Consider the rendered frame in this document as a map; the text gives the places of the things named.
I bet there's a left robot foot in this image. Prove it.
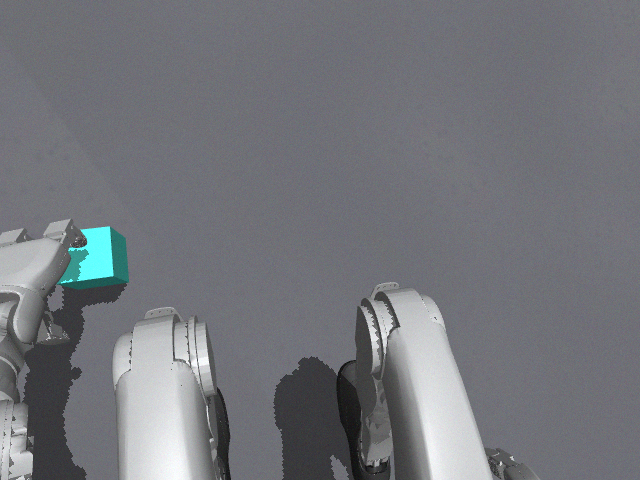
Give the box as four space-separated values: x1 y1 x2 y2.
214 387 231 480

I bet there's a right robot foot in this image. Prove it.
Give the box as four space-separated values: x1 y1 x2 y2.
336 360 390 480

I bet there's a left robot arm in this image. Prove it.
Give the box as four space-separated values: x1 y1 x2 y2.
0 286 45 480

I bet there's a left robot hand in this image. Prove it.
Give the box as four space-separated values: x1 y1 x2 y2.
0 219 87 345

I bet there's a right robot hand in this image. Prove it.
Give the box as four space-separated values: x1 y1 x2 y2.
484 448 541 480

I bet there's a cube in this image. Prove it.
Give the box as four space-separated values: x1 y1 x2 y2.
57 226 129 290

